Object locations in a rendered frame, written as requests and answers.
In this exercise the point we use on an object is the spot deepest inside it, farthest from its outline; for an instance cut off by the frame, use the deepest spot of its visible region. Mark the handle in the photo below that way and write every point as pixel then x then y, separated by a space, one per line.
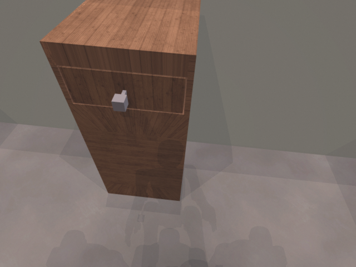
pixel 120 101

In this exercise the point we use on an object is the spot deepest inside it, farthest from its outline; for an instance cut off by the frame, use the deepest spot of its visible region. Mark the cabinet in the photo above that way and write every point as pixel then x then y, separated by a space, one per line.
pixel 137 152

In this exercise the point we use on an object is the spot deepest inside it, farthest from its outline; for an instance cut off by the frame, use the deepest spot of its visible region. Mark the drawer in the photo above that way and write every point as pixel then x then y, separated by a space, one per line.
pixel 144 91

